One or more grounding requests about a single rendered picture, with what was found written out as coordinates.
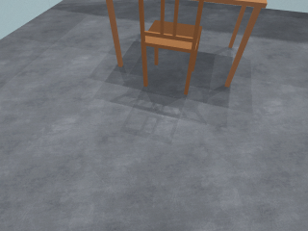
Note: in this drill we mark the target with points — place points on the chair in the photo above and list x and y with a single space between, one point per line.
171 36

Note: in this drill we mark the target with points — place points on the table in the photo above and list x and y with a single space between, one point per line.
257 4

